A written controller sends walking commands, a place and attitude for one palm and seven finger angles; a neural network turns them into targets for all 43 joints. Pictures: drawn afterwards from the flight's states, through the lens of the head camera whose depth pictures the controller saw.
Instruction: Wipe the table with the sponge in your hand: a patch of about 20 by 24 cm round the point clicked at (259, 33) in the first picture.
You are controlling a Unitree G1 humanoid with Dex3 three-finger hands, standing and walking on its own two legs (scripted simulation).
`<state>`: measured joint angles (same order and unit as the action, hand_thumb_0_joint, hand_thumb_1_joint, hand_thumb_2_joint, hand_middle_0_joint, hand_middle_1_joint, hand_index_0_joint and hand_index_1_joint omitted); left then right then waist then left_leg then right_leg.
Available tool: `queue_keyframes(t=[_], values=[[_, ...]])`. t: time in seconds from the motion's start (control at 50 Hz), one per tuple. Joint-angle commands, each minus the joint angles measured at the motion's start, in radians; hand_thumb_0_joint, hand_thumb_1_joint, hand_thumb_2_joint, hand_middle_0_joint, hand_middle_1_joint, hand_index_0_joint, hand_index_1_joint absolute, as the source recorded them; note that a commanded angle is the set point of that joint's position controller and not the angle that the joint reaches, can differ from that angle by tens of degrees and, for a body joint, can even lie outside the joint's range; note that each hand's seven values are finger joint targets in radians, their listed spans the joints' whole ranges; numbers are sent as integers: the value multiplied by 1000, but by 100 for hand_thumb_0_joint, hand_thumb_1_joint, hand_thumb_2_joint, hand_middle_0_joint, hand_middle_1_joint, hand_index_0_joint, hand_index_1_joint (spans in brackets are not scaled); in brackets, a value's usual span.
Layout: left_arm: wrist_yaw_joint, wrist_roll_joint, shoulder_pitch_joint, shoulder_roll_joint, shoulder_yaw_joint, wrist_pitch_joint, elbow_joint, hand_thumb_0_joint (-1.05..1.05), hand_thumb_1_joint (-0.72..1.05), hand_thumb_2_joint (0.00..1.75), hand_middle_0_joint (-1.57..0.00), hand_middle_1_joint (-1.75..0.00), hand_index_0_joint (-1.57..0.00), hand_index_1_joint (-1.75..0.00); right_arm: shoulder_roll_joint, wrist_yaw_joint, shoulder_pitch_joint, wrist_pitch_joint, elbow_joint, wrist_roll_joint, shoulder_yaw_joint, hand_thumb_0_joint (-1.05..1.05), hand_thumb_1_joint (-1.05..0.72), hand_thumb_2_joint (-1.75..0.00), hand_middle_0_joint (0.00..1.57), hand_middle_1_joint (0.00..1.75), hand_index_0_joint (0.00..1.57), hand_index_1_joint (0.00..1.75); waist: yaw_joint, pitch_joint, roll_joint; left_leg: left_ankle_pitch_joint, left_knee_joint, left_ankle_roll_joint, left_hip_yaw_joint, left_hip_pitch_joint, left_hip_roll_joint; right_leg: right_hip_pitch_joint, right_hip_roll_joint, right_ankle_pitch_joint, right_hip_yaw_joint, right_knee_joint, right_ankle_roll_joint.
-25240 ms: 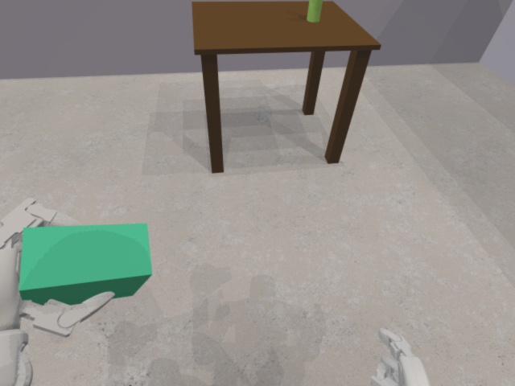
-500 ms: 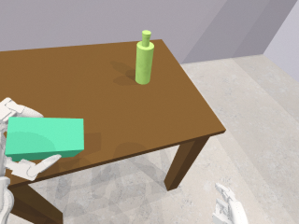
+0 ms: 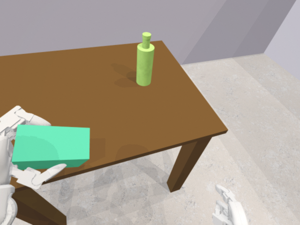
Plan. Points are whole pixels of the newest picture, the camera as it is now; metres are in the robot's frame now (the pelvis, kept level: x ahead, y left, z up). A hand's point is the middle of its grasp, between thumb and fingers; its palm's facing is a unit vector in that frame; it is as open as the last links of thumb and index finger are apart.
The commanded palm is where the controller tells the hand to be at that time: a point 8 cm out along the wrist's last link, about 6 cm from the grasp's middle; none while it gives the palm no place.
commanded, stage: look again from close up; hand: left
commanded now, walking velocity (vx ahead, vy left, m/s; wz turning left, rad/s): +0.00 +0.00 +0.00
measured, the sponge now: (63, 149) +0.23 +0.21 +0.13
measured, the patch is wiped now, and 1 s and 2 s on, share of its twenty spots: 0.00 0.00 0.00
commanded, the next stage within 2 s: come to a stop and stand still in 0.24 s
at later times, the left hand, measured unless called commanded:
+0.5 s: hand (25, 134) +0.23 +0.27 +0.17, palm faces +0.43 -0.76 -0.49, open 10.4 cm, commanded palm +0.14 +0.27 +0.17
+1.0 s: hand (39, 137) +0.23 +0.25 +0.17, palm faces +0.41 -0.84 -0.36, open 10.4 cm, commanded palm +0.17 +0.27 +0.17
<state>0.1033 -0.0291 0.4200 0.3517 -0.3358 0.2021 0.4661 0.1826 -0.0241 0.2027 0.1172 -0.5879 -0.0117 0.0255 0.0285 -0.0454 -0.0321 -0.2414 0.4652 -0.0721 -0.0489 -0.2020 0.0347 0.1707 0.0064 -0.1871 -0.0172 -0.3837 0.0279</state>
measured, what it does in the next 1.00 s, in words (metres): stands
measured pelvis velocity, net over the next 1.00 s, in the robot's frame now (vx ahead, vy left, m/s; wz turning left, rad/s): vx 0.00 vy -0.01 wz -0.02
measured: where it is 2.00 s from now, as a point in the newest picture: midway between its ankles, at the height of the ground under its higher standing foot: outside the picture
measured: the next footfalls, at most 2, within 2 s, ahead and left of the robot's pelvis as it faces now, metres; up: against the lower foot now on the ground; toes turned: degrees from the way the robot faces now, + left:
none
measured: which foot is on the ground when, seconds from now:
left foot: down 0.00-1.00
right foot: down 0.00-1.00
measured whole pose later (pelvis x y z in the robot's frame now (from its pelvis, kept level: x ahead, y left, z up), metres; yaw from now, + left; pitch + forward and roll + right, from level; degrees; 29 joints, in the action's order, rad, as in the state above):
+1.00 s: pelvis +0.00 -0.01 +0.00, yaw -1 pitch -1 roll -2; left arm 0.11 -0.03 0.36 0.38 -0.39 0.20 0.47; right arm 0.21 -0.02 0.20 0.14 -0.58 -0.02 0.02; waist 0.03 -0.07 -0.03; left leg -0.27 0.52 -0.06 -0.06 -0.23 0.01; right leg 0.21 -0.01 -0.21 0.00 -0.44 0.01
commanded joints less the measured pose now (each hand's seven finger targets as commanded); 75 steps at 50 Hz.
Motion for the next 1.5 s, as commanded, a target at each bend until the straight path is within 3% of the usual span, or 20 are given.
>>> queue_keyframes(t=[0.0,0.16,0.4,0.42,0.44,0.46,0.5,0.54,0.6,0.64,0.68,0.72,0.74,0.76,0.8,0.96,1.06,1.14,1.34,1.48], values=[[18,-15,-96,157,-111,66,195,0,10,130,-120,-160,-120,-160,140,-14,-96,55,170,-1,-58,0,-90,-90,20,30,20,30,-7,120,94,80,-148,80,101,-49,-109,-102,24,129,26,18,-24],[20,-10,-109,153,-102,78,222,0,10,130,-120,-160,-120,-160,140,-15,-100,63,174,-1,-56,0,-90,-90,20,30,20,30,-8,106,129,-48,-186,65,120,-101,-108,-124,14,75,21,15,-24],[24,-10,-99,147,-103,74,191,0,10,130,-120,-160,-120,-160,148,-16,-87,64,162,-1,-70,0,-90,-90,20,30,20,30,-11,115,84,16,-150,65,105,-59,-96,-105,25,113,39,33,-29],[23,164,-1149,983,-683,180,456,0,10,130,-120,-160,-120,-160,181,-6,25,101,158,63,-47,0,-90,-90,20,30,20,30,2,-16,1,158,-10,28,96,-196,-141,69,62,123,68,42,-32],[7,76,-819,556,-416,128,5,0,10,130,-120,-160,-120,-160,92,-4,-64,75,75,-8,-42,0,-90,-90,20,30,20,30,-7,87,162,262,-2,59,129,4,-173,147,135,12,21,-32,-90],[-6,46,-554,383,-289,113,-3,0,10,130,-120,-160,-120,-160,109,8,-62,69,101,14,-66,0,-90,-90,20,30,20,30,2,128,153,290,-57,89,115,72,-140,87,76,75,20,-79,-92],[-35,8,-351,216,-138,92,-44,0,10,130,-120,-160,-120,-160,145,19,-30,87,148,-4,-86,0,-90,-90,20,30,20,30,7,242,220,227,-24,59,82,111,-119,40,62,117,92,-64,-72],[-52,-21,-123,70,-43,81,62,0,10,130,-120,-160,-120,-160,126,55,-45,87,166,-22,-84,0,-90,-90,20,30,20,30,11,266,212,222,-39,41,92,132,-132,23,48,129,69,-79,-51],[-44,-7,-14,111,-46,62,232,0,10,130,-120,-160,-120,-160,138,66,-76,75,201,-21,-73,0,-90,-90,20,30,20,30,8,201,45,128,-57,39,79,11,-144,-36,49,123,46,-41,-40],[-11,-2,18,213,-163,50,203,0,10,130,-120,-160,-120,-160,146,49,-92,67,196,-20,-67,0,-90,-90,20,30,20,30,9,179,-35,48,-70,51,61,-2,-129,-21,49,85,52,-20,-42],[1,-9,-13,235,-215,58,189,0,10,130,-120,-160,-120,-160,136,20,-99,58,207,-11,-60,0,-90,-90,20,30,20,30,1,157,-102,34,-70,52,73,-29,-119,-13,55,74,61,-15,-45],[4,-19,-89,255,-245,73,194,0,10,130,-120,-160,-120,-160,131,-4,-108,53,205,-7,-52,0,-90,-90,20,30,20,30,-9,127,-32,12,-91,52,84,-46,-114,1,54,51,75,-19,-47],[14,-11,-153,322,-288,79,240,0,10,130,-120,-160,-120,-160,142,-12,-117,48,200,-6,-52,0,-90,-90,20,30,20,30,-10,129,70,21,-107,49,87,-46,-123,-3,50,61,70,-47,-48],[12,-17,-163,261,-233,80,225,0,10,130,-120,-160,-120,-160,127,-17,-114,46,204,-6,-47,0,-90,-90,20,30,20,30,-10,128,144,7,-117,43,92,-61,-131,-21,49,61,58,-57,-47],[12,-14,-195,271,-219,80,240,0,10,130,-120,-160,-120,-160,130,-17,-101,57,201,-7,-46,0,-90,-90,20,30,20,30,-3,151,220,28,-96,36,76,-51,-128,-57,49,107,61,-52,-48],[7,-7,-73,117,-69,63,203,0,10,130,-120,-160,-120,-160,137,6,-77,82,172,-5,-53,0,-90,-90,20,30,20,30,-5,192,74,222,-36,51,69,64,-118,-25,50,227,55,-13,-43],[8,-5,-102,141,-98,52,116,0,10,130,-120,-160,-120,-160,142,-4,-89,47,171,-7,-51,0,-90,-90,20,30,20,30,-10,108,81,95,-112,63,88,-6,-126,5,35,119,41,-4,-39],[10,-6,-141,219,-162,59,161,0,10,130,-120,-160,-120,-160,137,-12,-114,35,188,-7,-46,0,-90,-90,20,30,20,30,-4,122,92,101,-126,62,88,-11,-129,-25,33,129,33,-4,-37],[16,-3,-131,190,-116,57,257,0,10,130,-120,-160,-120,-160,140,-6,-105,57,185,-2,-47,0,-90,-90,20,30,20,30,-3,177,167,215,-112,84,87,56,-129,-47,28,167,21,-18,-42],[14,-7,-122,165,-107,47,156,0,10,130,-120,-160,-120,-160,139,-8,-93,34,182,-7,-51,0,-90,-90,20,30,20,30,-7,123,82,63,-149,83,106,-3,-135,-51,34,113,33,20,-42]])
